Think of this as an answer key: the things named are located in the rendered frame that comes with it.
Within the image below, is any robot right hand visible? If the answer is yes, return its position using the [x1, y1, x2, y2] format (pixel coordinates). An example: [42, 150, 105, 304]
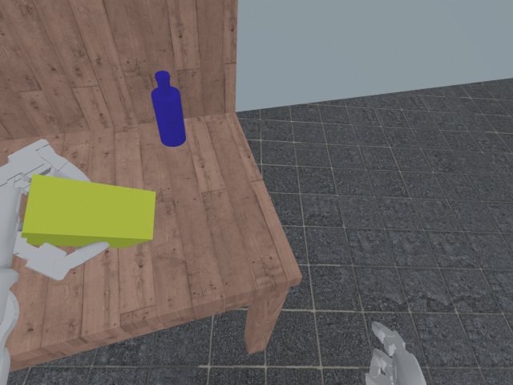
[366, 322, 426, 385]

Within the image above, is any robot left hand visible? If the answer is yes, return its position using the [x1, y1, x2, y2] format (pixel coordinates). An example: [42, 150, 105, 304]
[0, 139, 110, 281]

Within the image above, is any robot left forearm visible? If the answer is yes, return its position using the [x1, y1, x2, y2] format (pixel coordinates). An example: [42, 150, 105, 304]
[0, 269, 19, 385]

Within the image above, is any sponge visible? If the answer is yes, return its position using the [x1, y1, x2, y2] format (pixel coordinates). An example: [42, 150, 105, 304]
[21, 174, 156, 248]

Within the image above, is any table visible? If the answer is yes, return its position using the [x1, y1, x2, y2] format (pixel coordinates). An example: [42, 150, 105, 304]
[0, 0, 303, 372]

